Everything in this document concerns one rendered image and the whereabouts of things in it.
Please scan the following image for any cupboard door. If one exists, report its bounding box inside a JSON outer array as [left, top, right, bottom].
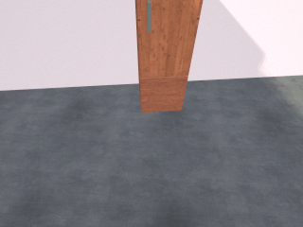
[[141, 0, 201, 77]]

